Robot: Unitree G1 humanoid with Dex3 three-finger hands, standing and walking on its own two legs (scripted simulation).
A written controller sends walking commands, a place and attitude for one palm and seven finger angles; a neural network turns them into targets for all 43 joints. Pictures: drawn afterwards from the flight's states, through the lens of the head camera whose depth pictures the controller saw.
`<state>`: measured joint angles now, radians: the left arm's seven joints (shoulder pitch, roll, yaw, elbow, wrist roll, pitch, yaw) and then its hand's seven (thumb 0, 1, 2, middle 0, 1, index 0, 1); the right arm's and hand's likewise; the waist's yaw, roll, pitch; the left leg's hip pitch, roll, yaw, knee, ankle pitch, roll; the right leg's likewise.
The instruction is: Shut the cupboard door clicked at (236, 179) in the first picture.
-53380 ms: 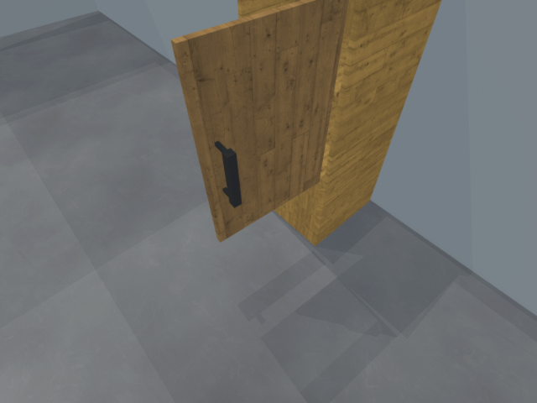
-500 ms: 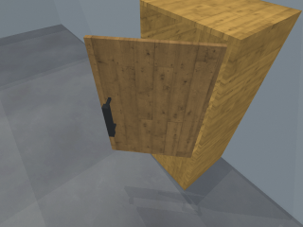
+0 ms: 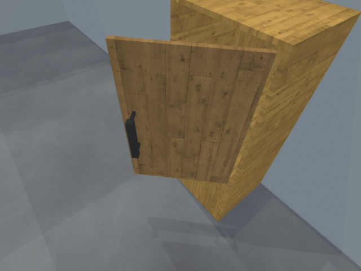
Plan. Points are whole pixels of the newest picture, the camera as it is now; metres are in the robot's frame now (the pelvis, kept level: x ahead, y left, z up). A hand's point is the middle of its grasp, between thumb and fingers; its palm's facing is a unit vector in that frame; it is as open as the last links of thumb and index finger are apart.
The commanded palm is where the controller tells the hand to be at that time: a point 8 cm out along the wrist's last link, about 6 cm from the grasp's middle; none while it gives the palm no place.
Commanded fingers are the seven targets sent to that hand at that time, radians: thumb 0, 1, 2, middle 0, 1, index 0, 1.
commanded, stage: look again from close up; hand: left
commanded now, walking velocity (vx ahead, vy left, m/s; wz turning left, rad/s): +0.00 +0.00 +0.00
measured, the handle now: (134, 135) +0.53 +0.18 -0.07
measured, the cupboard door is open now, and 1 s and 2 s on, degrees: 44 44 44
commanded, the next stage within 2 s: shuffle to correct the standing spot in 0.46 s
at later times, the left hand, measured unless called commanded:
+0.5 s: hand out of the picture +0.05 +0.23 -0.17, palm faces -0.01 -0.96 -0.28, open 7.4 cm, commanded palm none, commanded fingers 0.00 0.90 0.90 -0.20 -0.30 -0.20 -0.30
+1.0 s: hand out of the picture +0.05 +0.16 -0.18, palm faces -0.03 -0.99 -0.16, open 7.4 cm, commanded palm none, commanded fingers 0.00 0.90 0.90 -0.20 -0.30 -0.20 -0.30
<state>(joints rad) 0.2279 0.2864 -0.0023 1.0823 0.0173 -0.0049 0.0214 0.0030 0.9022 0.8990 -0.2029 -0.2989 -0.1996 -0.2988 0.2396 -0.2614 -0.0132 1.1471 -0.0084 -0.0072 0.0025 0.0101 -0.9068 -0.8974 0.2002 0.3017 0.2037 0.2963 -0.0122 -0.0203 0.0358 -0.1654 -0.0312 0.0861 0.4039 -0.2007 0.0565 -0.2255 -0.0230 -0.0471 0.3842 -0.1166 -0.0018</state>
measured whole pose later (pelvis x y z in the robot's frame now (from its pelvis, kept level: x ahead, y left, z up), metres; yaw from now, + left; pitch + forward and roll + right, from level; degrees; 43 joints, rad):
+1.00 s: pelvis +0.06 +0.00 +0.00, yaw -3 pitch -2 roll +0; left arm 0.31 0.13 -0.01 1.12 0.01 -0.01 0.04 0.00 0.90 0.90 -0.20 -0.30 -0.20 -0.30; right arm 0.27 -0.13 0.00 1.17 0.00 -0.01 -0.04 0.01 -0.91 -0.90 0.20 0.30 0.20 0.30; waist -0.01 0.00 0.06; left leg -0.09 -0.01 0.13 0.44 -0.32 0.04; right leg -0.19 0.00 -0.01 0.47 -0.24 0.00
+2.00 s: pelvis -0.09 +0.01 -0.01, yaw -3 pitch -2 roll +0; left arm 0.36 0.14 0.02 1.00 0.02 0.02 0.03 0.00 0.91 0.90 -0.20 -0.30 -0.20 -0.30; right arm 0.31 -0.17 -0.03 1.04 -0.02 0.04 -0.01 0.01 -0.91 -0.90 0.20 0.30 0.20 0.30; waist 0.01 0.00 0.00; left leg -0.37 -0.01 0.11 0.54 -0.17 0.06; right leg -0.23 0.01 -0.02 0.57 -0.33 -0.03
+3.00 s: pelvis -0.09 +0.01 +0.00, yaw -4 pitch -1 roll +0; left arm 0.33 0.13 -0.01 1.08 0.02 -0.02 0.04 0.00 0.90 0.90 -0.20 -0.30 -0.20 -0.30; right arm 0.28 -0.14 0.00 1.13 0.00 -0.02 -0.02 0.01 -0.92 -0.90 0.20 0.30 0.20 0.30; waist 0.00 -0.03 0.02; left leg -0.22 -0.03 0.04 0.42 -0.19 0.05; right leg -0.19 0.00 0.00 0.42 -0.21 0.00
